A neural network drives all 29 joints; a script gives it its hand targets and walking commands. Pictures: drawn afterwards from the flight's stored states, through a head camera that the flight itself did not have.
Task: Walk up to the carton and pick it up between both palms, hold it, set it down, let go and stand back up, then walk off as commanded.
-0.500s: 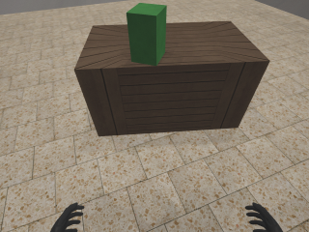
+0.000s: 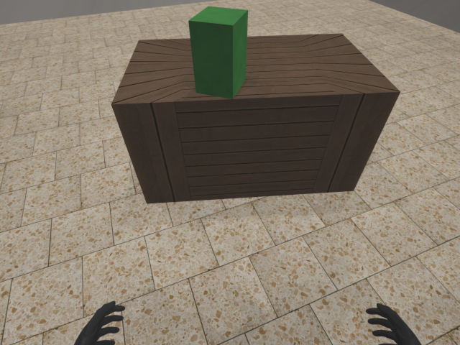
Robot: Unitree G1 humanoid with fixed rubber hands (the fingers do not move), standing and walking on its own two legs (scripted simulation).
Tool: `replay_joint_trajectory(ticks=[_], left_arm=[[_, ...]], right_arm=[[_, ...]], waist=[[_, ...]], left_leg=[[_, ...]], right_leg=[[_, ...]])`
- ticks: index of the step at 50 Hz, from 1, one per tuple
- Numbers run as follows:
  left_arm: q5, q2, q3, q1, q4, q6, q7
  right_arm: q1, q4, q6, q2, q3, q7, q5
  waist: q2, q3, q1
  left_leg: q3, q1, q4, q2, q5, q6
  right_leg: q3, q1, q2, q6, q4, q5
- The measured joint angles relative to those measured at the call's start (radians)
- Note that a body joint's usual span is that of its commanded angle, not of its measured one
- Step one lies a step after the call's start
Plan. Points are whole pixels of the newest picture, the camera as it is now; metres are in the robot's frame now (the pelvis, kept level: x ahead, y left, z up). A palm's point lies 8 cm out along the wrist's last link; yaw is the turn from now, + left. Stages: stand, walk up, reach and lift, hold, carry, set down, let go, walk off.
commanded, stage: walk up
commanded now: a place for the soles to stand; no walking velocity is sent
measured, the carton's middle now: (220, 53) +1.17 +0.06 +0.02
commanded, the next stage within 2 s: none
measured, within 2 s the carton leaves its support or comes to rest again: neither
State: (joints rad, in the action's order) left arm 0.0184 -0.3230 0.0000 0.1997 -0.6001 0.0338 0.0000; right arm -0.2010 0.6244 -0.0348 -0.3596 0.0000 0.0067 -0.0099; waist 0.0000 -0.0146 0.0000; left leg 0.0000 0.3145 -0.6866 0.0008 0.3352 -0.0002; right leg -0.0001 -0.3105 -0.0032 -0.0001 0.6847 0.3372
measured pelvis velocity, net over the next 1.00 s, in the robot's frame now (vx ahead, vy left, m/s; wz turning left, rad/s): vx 0.21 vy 0.00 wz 0.03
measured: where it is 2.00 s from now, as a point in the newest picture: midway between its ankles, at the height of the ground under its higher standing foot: (229, 340)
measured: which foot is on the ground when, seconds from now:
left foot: down 0.00-0.12, up 0.14-0.28, down 0.30-0.90, up 0.92-1.00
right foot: down 0.00-0.32, up 0.34-0.86, down 0.88-1.00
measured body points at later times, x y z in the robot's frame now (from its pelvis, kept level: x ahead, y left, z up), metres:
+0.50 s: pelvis +0.08 +0.06 +0.01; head +0.09 +0.10 +0.46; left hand +0.19 +0.37 -0.09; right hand +0.18 -0.25 -0.05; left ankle +0.09 +0.14 -0.72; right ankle +0.09 -0.11 -0.67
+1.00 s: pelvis +0.21 +0.00 +0.00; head +0.21 -0.02 +0.45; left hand +0.30 +0.31 -0.06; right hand +0.30 -0.31 -0.10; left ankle +0.15 +0.13 -0.66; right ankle +0.27 -0.10 -0.72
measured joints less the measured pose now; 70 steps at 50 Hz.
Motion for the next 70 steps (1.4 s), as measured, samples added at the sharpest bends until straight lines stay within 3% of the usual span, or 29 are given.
replay_joint_trajectory(ticks=[2, 6, 7, 10, 14, 16, 18, 20, 23, 29, 35, 42, 44, 49, 52, 60, 67, 70], left_arm=[[0.0, -0.002, 0.0, 0.006, 0.0, 0.004, -0.003], [0.0, -0.035, 0.0, 0.058, 0.0, 0.017, -0.014], [0.0, -0.047, 0.0, 0.076, 0.0, 0.024, -0.014], [0.0, -0.083, 0.004, 0.13, -0.001, 0.039, -0.014], [0.0, -0.1, 0.006, 0.204, 0.0, 0.039, -0.014], [0.0, -0.104, 0.006, 0.211, 0.0, 0.038, -0.014], [0.0, -0.106, 0.006, 0.197, -0.001, 0.035, -0.014], [0.0, -0.107, 0.006, 0.17, 0.0, 0.032, -0.014], [0.0, -0.115, 0.006, 0.135, 0.0, 0.032, -0.017], [0.0, -0.118, 0.006, 0.13, 0.0, 0.023, -0.021], [0.0, -0.118, 0.006, 0.119, 0.0, 0.015, -0.023], [0.0, -0.119, 0.006, 0.079, 0.001, 0.018, -0.034], [0.0, -0.121, 0.006, 0.087, 0.001, 0.027, -0.034], [0.0, -0.118, 0.006, 0.149, -0.002, 0.045, -0.029], [0.0, -0.118, 0.006, 0.2, -0.001, 0.047, -0.028], [0.0, -0.118, 0.006, 0.234, -0.001, 0.052, -0.028], [0.0, -0.117, 0.006, 0.221, -0.001, 0.05, -0.028], [0.0, -0.118, 0.006, 0.194, -0.002, 0.041, -0.026]], right_arm=[[-0.005, 0.0, -0.002, -0.005, 0.0, 0.009, 0.0], [-0.035, 0.0, -0.003, -0.038, 0.0, 0.034, 0.0], [-0.039, 0.0, -0.003, -0.049, 0.0, 0.037, 0.0], [-0.04, 0.0, -0.005, -0.081, -0.002, 0.04, 0.0], [-0.04, 0.0, -0.007, -0.09, -0.002, 0.05, 0.0], [-0.043, -0.001, -0.019, -0.09, -0.002, 0.052, 0.0], [-0.057, 0.0, -0.032, -0.09, -0.002, 0.05, 0.0], [-0.091, 0.001, -0.034, -0.09, -0.002, 0.043, 0.0], [-0.154, 0.0, -0.034, -0.09, -0.002, 0.035, 0.0], [-0.22, 0.0, -0.042, -0.09, -0.002, 0.021, 0.0], [-0.235, 0.0, -0.042, -0.09, -0.002, 0.012, 0.0], [-0.235, 0.0, -0.042, -0.09, -0.002, 0.016, 0.0], [-0.235, 0.0, -0.042, -0.09, -0.002, 0.017, 0.0], [-0.209, 0.0, -0.036, -0.092, -0.002, 0.021, 0.0], [-0.205, 0.0, -0.036, -0.101, -0.002, 0.021, 0.0], [-0.201, -0.001, -0.006, -0.106, -0.002, 0.051, 0.0], [-0.202, -0.001, -0.005, -0.108, -0.002, 0.06, 0.0], [-0.206, 0.0, -0.01, -0.108, -0.003, 0.043, 0.0]], waist=[[-0.001, 0.001, 0.0], [-0.002, 0.006, 0.0], [-0.002, 0.005, 0.001], [0.002, -0.013, 0.001], [-0.002, -0.017, 0.005], [-0.006, -0.016, 0.004], [-0.005, -0.018, 0.003], [-0.003, -0.018, 0.003], [0.009, -0.017, 0.003], [0.025, -0.018, 0.004], [0.026, -0.018, 0.004], [0.026, -0.018, 0.005], [0.025, -0.019, 0.006], [-0.016, -0.034, 0.007], [-0.02, -0.034, 0.007], [-0.03, -0.033, 0.006], [-0.023, -0.031, 0.005], [-0.004, -0.04, 0.005]], left_leg=[[0.0, -0.001, -0.001, 0.0, 0.009, -0.004], [0.0, 0.001, -0.001, -0.001, 0.133, -0.011], [0.0, 0.008, -0.007, -0.001, 0.137, -0.011], [0.002, 0.053, -0.074, 0.002, 0.137, -0.011], [0.003, 0.093, -0.071, 0.002, 0.134, -0.011], [0.0, 0.082, -0.031, 0.001, 0.015, -0.014], [-0.009, 0.078, -0.042, -0.001, -0.057, -0.033], [-0.012, 0.06, -0.035, -0.002, -0.018, -0.052], [-0.007, 0.023, 0.008, -0.002, -0.008, -0.059], [-0.006, -0.082, 0.092, -0.002, -0.003, -0.059], [-0.007, -0.179, 0.123, -0.003, 0.035, -0.052], [-0.012, -0.199, 0.118, -0.01, 0.089, -0.022], [-0.012, -0.188, 0.065, -0.011, 0.128, -0.016], [0.009, -0.005, -0.328, 0.002, 0.141, -0.017], [0.014, 0.089, -0.397, 0.002, 0.123, -0.017], [0.019, 0.242, -0.338, 0.004, 0.012, -0.017], [0.017, 0.161, -0.088, 0.011, -0.048, -0.017], [0.001, 0.106, -0.036, -0.005, -0.077, -0.021]], right_leg=[[0.0, 0.001, 0.0, -0.001, 0.002, 0.016], [0.0, 0.001, 0.001, -0.018, 0.004, 0.167], [-0.001, 0.001, 0.001, -0.027, -0.004, 0.16], [0.003, 0.011, -0.014, -0.029, -0.035, -0.029], [0.005, 0.056, -0.031, -0.018, -0.035, 0.041], [0.005, 0.073, -0.036, -0.019, -0.029, 0.065], [0.007, 0.043, -0.038, -0.02, 0.076, 0.112], [0.007, -0.021, -0.033, -0.02, 0.213, 0.126], [0.006, -0.1, -0.033, -0.02, 0.285, 0.099], [0.005, -0.192, -0.033, -0.02, 0.286, -0.062], [0.005, -0.215, -0.033, -0.02, 0.272, -0.103], [0.004, -0.177, -0.033, -0.02, 0.053, -0.126], [0.003, -0.112, -0.032, -0.023, -0.031, -0.131], [0.029, -0.07, -0.017, -0.028, 0.002, -0.067], [0.03, -0.027, -0.026, -0.034, -0.005, -0.05], [0.031, 0.018, -0.026, -0.035, -0.006, -0.013], [0.032, 0.022, -0.026, -0.034, -0.001, 0.026], [0.029, 0.0, -0.043, -0.036, 0.093, 0.091]])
